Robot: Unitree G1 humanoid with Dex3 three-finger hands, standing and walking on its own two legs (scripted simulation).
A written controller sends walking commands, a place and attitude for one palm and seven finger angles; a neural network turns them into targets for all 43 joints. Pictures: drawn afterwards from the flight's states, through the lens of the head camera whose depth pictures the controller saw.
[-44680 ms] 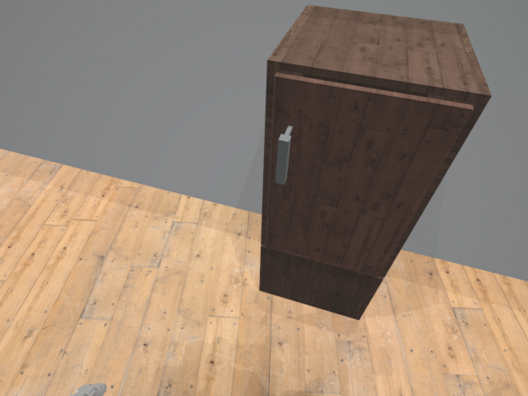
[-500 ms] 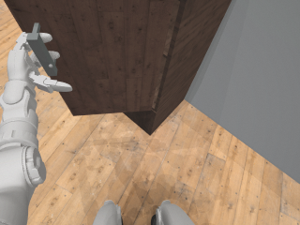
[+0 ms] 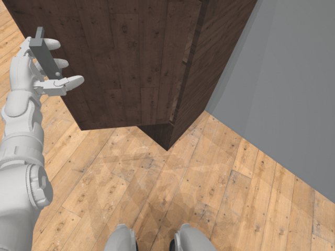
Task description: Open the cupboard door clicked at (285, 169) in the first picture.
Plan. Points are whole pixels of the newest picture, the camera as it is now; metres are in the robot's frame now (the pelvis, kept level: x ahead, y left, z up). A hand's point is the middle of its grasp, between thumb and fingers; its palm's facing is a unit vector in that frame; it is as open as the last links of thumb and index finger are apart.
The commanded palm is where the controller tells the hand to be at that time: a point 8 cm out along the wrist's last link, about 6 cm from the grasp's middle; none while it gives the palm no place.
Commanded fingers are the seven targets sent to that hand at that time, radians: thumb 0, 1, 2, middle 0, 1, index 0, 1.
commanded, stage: close the thumb around the handle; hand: left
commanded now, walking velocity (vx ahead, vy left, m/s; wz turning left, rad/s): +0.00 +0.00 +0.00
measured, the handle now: (49, 58) +0.55 +0.24 +0.08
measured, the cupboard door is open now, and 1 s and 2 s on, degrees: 48 71 95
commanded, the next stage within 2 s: pull the door open along its arc in 0.36 s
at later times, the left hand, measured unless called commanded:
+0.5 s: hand (57, 74) +0.50 +0.22 +0.08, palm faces +0.07 -1.00 +0.00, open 5.8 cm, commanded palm +0.47 +0.26 +0.08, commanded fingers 0.00 0.90 0.90 -0.40 -1.35 -0.40 -1.35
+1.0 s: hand (74, 121) +0.38 +0.17 +0.08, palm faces +0.11 -0.99 +0.07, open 6.3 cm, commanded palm +0.32 +0.24 +0.08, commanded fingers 0.00 0.90 0.90 -0.40 -1.35 -0.40 -1.35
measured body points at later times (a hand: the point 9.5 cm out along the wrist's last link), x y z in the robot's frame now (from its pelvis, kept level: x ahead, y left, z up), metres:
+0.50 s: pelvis +0.00 +0.00 +0.00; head +0.12 +0.03 +0.43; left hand +0.49 +0.27 +0.08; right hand +0.00 -0.27 -0.11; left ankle +0.02 +0.10 -0.67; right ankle +0.00 -0.12 -0.67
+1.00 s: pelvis +0.02 +0.00 +0.02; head +0.07 +0.00 +0.47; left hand +0.37 +0.22 +0.08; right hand +0.11 -0.26 -0.08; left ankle +0.02 +0.10 -0.67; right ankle +0.00 -0.12 -0.67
